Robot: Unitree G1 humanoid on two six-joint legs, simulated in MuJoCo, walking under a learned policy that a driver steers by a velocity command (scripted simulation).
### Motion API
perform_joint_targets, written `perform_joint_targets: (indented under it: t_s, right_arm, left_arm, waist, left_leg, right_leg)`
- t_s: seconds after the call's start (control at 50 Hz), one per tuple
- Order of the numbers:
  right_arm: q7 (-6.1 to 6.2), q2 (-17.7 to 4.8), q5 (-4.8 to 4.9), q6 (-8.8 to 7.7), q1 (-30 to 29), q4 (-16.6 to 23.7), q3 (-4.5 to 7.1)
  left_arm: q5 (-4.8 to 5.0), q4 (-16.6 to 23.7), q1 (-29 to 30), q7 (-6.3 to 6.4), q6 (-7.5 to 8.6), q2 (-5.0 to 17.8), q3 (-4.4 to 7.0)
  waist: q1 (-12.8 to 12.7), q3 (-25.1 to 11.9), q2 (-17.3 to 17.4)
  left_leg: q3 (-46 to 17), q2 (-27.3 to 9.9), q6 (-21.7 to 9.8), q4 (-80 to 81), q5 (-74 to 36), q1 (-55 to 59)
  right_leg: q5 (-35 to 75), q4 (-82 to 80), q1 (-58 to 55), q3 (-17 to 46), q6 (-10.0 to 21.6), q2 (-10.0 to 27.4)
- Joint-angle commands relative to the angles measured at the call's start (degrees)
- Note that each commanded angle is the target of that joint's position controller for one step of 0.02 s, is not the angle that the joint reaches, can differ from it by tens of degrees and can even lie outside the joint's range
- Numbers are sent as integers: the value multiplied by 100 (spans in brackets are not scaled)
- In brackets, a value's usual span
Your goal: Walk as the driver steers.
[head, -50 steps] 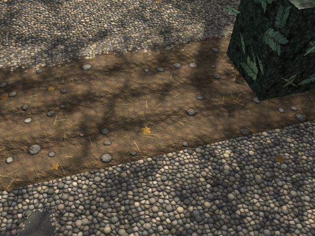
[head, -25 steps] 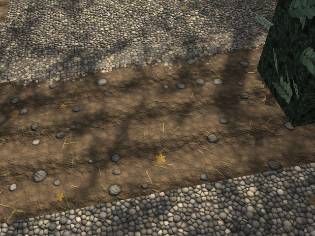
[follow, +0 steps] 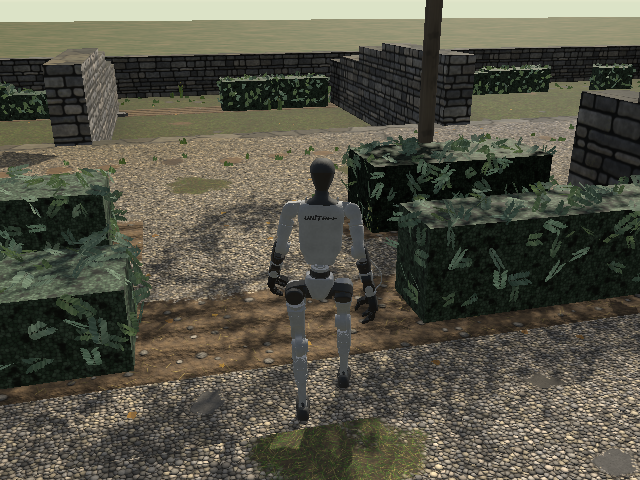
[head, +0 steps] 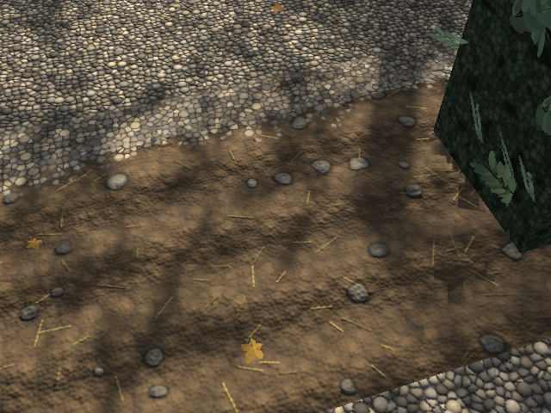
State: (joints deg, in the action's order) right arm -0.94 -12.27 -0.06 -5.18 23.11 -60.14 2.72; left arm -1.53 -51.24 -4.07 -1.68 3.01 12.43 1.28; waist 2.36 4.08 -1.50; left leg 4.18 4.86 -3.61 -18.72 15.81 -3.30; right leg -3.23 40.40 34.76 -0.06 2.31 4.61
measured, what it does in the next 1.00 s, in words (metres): walks ahead, turning left: right foot, then left foot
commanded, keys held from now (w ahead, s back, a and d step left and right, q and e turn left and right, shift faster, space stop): w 0.22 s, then w+q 0.10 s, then q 0.54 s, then w+q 0.14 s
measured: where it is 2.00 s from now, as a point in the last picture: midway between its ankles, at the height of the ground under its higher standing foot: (205, 331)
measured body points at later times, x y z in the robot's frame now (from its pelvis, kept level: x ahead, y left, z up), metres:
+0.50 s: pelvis +0.25 -0.05 +0.00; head +0.28 -0.06 +0.45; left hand +0.21 +0.19 -0.14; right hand +0.37 -0.28 -0.14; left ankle +0.38 +0.09 -0.69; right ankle +0.18 -0.12 -0.74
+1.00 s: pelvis +0.34 -0.03 +0.00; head +0.36 -0.01 +0.45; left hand +0.36 +0.25 -0.13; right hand +0.50 -0.27 -0.12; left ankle +0.39 +0.04 -0.74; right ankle +0.42 -0.19 -0.69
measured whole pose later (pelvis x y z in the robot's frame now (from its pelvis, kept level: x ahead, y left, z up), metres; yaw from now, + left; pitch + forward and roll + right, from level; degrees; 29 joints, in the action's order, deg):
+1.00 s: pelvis +0.34 -0.03 +0.00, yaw +22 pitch +2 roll -1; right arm 0.2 -15.0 -1.0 1.5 14.4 -49.1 4.7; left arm -1.9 -47.9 -8.7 1.1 -1.9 13.9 3.2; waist 2.5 1.2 -0.2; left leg -6.5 8.2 -6.9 -21.7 4.1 -18.8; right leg -21.3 50.9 27.5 4.0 -3.3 1.7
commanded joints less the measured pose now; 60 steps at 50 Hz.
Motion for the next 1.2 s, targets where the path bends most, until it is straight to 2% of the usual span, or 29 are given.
perform_joint_targets:
  t_s: [0.02,0.06,0.1,0.12,0.14,0.16,0.2,0.24,0.32,0.36,0.4,0.48,0.58,0.6,0.62,0.64,0.66,0.7,0.72,0.76,0.86,0.92,1.04,1.08,1.12,1.14,1.16,1.18,1.2]
  right_arm:
    - [-9,-788,5,-19,-130,315,141]
    - [30,-868,-76,47,-9,243,144]
    - [49,-748,-116,71,75,248,95]
    - [49,-533,-124,71,145,467,26]
    - [27,-210,20,88,712,481,-2]
    - [60,-762,-133,162,169,481,116]
    - [-8,-593,-90,139,-396,612,107]
    - [-44,-444,-190,256,-158,468,82]
    - [-85,-421,-132,394,-569,551,116]
    - [-74,-378,-152,413,-833,614,116]
    - [-59,-277,-151,404,-1054,723,74]
    - [-77,-125,-145,381,-1651,977,-50]
    - [-35,-430,-213,304,-888,878,42]
    - [-16,-505,-238,239,-414,751,97]
    - [34,-898,-267,163,11,718,215]
    - [96,-1538,-196,199,-152,819,379]
    - [83,-1585,75,305,36,876,427]
    - [154,-962,31,474,-848,1125,287]
    - [179,-760,-2,519,-1003,1150,226]
    - [199,-706,-43,532,-1057,1196,212]
    - [153,-1057,-84,526,-980,1319,328]
    - [146,-1120,-77,609,-916,1390,367]
    - [96,-1255,-132,603,-755,1449,456]
    - [44,-1230,-130,613,-999,1554,465]
    - [18,-1124,-101,659,-1551,1757,471]
    - [53,-878,-74,637,-1721,1897,426]
    - [99,-239,11,589,-1099,1845,271]
    - [70,-650,-112,515,-1461,2013,318]
    - [-18,-939,-202,481,-1496,2030,371]
  left_arm:
    - [4,286,93,-1,2,381,66]
    - [-22,289,-2,14,31,465,119]
    - [-128,-180,-1363,90,155,749,271]
    - [-213,-309,-2368,158,218,1279,393]
    - [-81,-397,-2477,165,133,1702,500]
    - [85,-269,-1877,159,60,1298,421]
    - [55,-131,-1020,136,102,742,265]
    - [83,-188,-955,169,196,563,219]
    - [86,-363,-1382,218,354,698,254]
    - [81,-420,-1525,242,363,598,216]
    - [91,-421,-1510,268,349,521,176]
    - [106,-491,-1696,363,273,573,164]
    - [103,-458,-1581,478,117,791,272]
    - [120,-414,-1490,476,68,829,297]
    - [143,-295,-1515,457,58,886,325]
    - [143,-60,-1970,410,25,320,233]
    - [93,-40,-2023,392,-65,467,233]
    - [52,108,-1271,376,-117,560,260]
    - [9,180,-1065,385,-150,614,289]
    - [-60,184,-1223,382,-324,529,285]
    - [-6,383,-997,392,-505,492,282]
    - [-52,586,-639,315,-501,627,309]
    - [0,785,-464,260,-282,630,273]
    - [69,751,-796,263,-205,642,260]
    - [142,500,-1736,346,-145,643,264]
    - [97,351,-2223,447,-116,966,342]
    - [78,463,-2047,527,-96,1301,378]
    - [-89,715,-1367,542,-111,1621,444]
    - [-83,726,-1063,509,-79,1369,413]
  waist:
    - [-195,-58,445]
    - [-270,-41,421]
    - [-792,-699,47]
    - [-1082,-1433,-670]
    - [-790,-1893,-1794]
    - [-683,-1109,-597]
    - [-367,-240,-212]
    - [-117,-234,-331]
    - [-90,-183,-184]
    - [-110,-10,-106]
    - [-78,-20,-166]
    - [-301,-105,-341]
    - [-47,-530,-480]
    - [192,-767,-299]
    - [426,-1143,254]
    - [-79,-1562,1431]
    - [124,-2364,993]
    - [-34,-903,215]
    - [-149,-556,114]
    - [-287,-630,292]
    - [-233,-882,550]
    - [-103,-838,887]
    - [-42,-695,855]
    - [-254,-647,916]
    - [-835,-424,798]
    - [-1014,-245,289]
    - [-646,-553,-1149]
    - [-490,-34,-885]
    - [-179,230,-357]
  left_leg:
    - [-903,-1690,-669,729,-2628,-513]
    - [-890,-1748,-569,316,-2761,-197]
    - [-459,-1293,-377,-1543,-3093,-495]
    - [-66,-877,-225,-3416,-1409,-1386]
    - [-136,9,-114,-5004,1749,-3054]
    - [-667,-417,-180,-5343,1396,-3617]
    - [-675,-833,-154,-4831,410,-3386]
    - [-665,-969,-15,-4469,126,-2779]
    - [-713,-927,125,-4222,-449,-3099]
    - [-672,-877,207,-3927,-754,-3306]
    - [-425,-813,247,-3374,-1015,-3169]
    - [107,-624,137,-2164,-1542,-2645]
    - [332,-187,-300,-1462,-642,-1821]
    - [278,-112,-431,-885,-1088,-1256]
    - [-541,-734,-722,-591,-3201,-278]
    - [-2517,-2408,-1628,-1233,-7368,1100]
    - [-3311,-2756,-2283,-786,-6537,1301]
    - [-2674,-2245,-1901,-113,-3918,-192]
    - [-2431,-1925,-1610,72,-3439,-642]
    - [-2057,-1529,-1316,181,-3099,-1060]
    - [-2203,-1244,-1025,276,-1849,-1035]
    - [-2813,-1130,-980,810,1144,-1037]
    - [-3384,-1139,-983,891,1894,-998]
    - [-3396,-994,-915,859,1996,-1526]
    - [-3107,-546,-496,612,2038,-2613]
    - [-2533,-32,-8,-195,2122,-3551]
    - [-1428,482,77,-2501,1936,-3955]
    - [-1203,326,116,-3103,997,-4646]
    - [-1449,-116,88,-3499,391,-4399]
  right_leg:
    - [120,-462,-1033,-263,138,-123]
    - [-335,-792,-1316,-326,225,-254]
    - [-668,-1253,-2986,-185,431,-314]
    - [-1083,-1523,-4168,1456,769,1067]
    - [-1625,-2495,-5077,3912,1437,2068]
    - [-2399,-2576,-4478,3480,1228,1731]
    - [-1485,-2864,-3192,2136,941,1207]
    - [-538,-3043,-2676,1336,763,894]
    - [223,-3290,-2813,584,718,830]
    - [1582,-3180,-2886,152,660,814]
    - [2839,-2921,-2898,-355,577,700]
    - [3436,-2502,-3106,-862,458,610]
    - [4447,-811,-3660,-913,449,825]
    - [3935,138,-3529,-1005,339,729]
    - [2195,1647,-2730,-1110,76,421]
    - [-3293,3531,-906,-1076,-197,-694]
    - [-3397,4105,-491,55,-217,-744]
    - [-2608,3714,-82,215,-262,-293]
    - [-2347,3272,-151,231,-297,-200]
    - [-2020,2781,-579,197,-363,-232]
    - [-1758,2005,-518,247,-499,-318]
    - [-1711,1460,-411,264,-593,-313]
    - [-2099,404,-881,264,-450,-560]
    - [-2378,-281,-1708,224,-254,-740]
    - [-1823,-1923,-3274,-6,24,-886]
    - [-1941,-2734,-4197,265,130,-445]
    - [-3260,-3118,-4505,2034,200,1308]
    - [-4180,-3675,-3399,3510,659,1992]
    - [-4087,-3629,-2936,3163,721,1819]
